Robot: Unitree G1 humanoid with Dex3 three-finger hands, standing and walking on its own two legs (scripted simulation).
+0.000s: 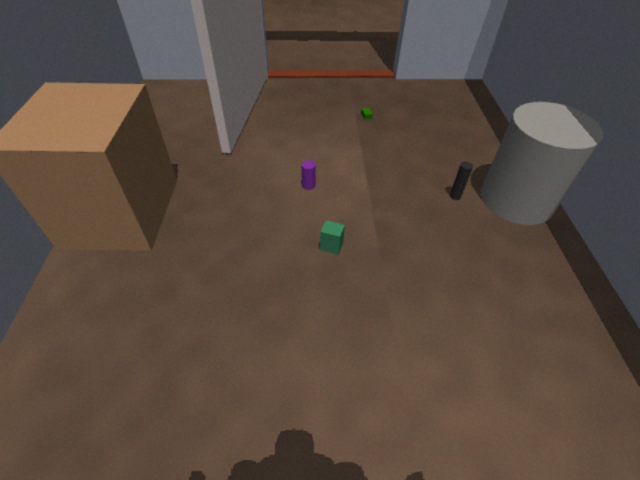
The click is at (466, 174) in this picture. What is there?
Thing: slim round
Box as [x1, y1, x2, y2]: [450, 162, 472, 199]
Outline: 469,162 462,162 459,167 450,193 450,197 453,199 460,198 472,165
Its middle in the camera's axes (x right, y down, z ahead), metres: +0.64 -0.26 +1.79
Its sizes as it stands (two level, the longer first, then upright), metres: 0.053 0.053 0.185
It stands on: the floor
